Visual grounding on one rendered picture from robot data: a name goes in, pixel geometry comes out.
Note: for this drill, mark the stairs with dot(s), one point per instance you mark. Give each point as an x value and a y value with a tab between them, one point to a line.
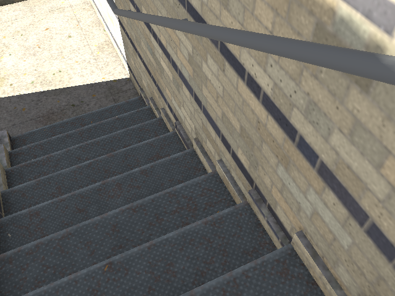
110	203

